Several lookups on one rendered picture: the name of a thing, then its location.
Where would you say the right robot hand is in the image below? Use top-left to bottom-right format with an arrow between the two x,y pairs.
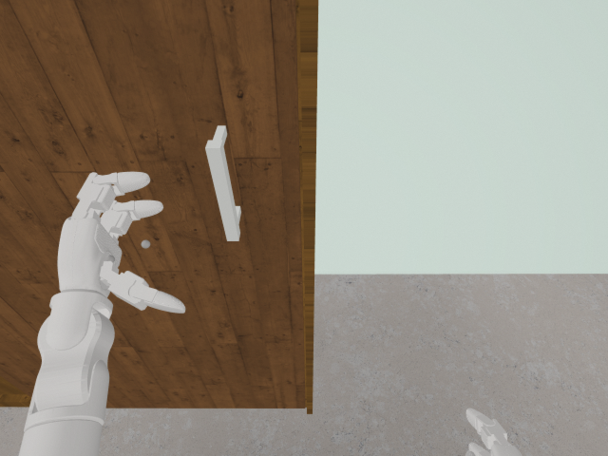
465,408 -> 522,456

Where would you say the left robot forearm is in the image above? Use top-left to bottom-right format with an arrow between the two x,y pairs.
19,289 -> 115,456

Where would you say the left robot hand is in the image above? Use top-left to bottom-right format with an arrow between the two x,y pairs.
58,172 -> 185,314

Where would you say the handle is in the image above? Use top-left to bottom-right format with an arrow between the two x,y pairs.
205,125 -> 241,241

